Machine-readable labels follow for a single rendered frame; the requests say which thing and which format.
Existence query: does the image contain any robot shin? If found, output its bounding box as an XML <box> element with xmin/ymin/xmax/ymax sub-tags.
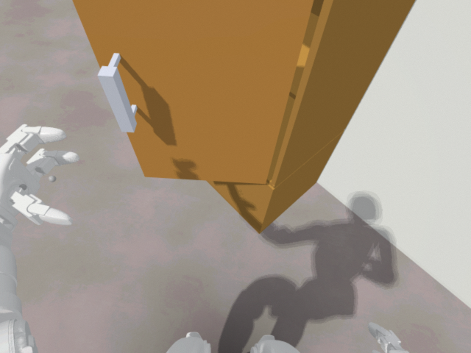
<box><xmin>186</xmin><ymin>332</ymin><xmax>201</xmax><ymax>338</ymax></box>
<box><xmin>258</xmin><ymin>335</ymin><xmax>275</xmax><ymax>345</ymax></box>

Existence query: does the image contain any handle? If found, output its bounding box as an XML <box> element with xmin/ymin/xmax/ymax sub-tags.
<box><xmin>97</xmin><ymin>53</ymin><xmax>137</xmax><ymax>132</ymax></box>

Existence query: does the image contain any robot left hand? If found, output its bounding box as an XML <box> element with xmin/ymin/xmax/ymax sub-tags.
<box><xmin>0</xmin><ymin>124</ymin><xmax>80</xmax><ymax>225</ymax></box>

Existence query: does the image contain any robot left forearm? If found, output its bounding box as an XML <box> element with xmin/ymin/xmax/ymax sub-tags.
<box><xmin>0</xmin><ymin>206</ymin><xmax>23</xmax><ymax>323</ymax></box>

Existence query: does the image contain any cupboard door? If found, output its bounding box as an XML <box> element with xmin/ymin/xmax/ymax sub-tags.
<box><xmin>72</xmin><ymin>0</ymin><xmax>314</xmax><ymax>184</ymax></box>

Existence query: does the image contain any robot right shin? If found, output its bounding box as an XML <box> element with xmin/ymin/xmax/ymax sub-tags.
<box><xmin>258</xmin><ymin>335</ymin><xmax>275</xmax><ymax>345</ymax></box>

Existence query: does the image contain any robot right hand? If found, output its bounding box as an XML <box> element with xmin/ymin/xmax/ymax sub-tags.
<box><xmin>368</xmin><ymin>322</ymin><xmax>409</xmax><ymax>353</ymax></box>

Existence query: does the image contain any left robot upper arm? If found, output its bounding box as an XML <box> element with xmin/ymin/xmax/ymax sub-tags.
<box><xmin>0</xmin><ymin>319</ymin><xmax>38</xmax><ymax>353</ymax></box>

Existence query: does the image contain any robot left shin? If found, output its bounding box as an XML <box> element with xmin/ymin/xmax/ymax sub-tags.
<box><xmin>186</xmin><ymin>332</ymin><xmax>201</xmax><ymax>338</ymax></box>

